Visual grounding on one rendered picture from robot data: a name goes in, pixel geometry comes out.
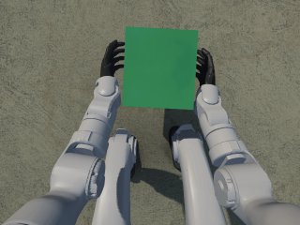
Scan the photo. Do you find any left robot foot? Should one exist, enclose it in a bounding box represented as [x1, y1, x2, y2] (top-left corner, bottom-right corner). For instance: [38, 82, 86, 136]
[130, 135, 138, 179]

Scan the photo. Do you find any right robot forearm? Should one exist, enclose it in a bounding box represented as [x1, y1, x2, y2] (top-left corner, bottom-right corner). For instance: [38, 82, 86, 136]
[193, 84, 273, 196]

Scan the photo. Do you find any carton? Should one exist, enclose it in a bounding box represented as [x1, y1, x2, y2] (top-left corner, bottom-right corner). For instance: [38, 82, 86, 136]
[122, 26, 199, 110]

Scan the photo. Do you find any right robot foot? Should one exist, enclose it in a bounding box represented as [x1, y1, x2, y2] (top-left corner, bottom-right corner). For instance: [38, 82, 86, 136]
[169, 126, 181, 171]

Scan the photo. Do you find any right robot upper arm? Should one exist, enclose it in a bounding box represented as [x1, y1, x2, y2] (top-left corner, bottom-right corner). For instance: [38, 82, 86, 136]
[214, 162, 300, 225]

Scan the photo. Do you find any robot left hand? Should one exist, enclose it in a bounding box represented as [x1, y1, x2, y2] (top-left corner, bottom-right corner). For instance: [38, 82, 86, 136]
[99, 40, 126, 78]

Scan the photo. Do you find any left robot upper arm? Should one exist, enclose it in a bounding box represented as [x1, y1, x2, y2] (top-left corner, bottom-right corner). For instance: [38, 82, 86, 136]
[2, 152, 106, 225]

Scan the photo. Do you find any robot foot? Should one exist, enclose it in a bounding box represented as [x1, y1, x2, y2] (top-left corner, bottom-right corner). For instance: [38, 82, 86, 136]
[169, 126, 181, 171]
[130, 135, 138, 179]

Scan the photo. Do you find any robot right hand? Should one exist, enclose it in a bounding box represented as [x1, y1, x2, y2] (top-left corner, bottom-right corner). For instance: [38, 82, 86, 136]
[195, 48, 216, 86]

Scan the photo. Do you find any left robot forearm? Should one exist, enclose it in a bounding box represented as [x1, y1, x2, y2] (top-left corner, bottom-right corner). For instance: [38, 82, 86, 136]
[50, 76, 122, 188]

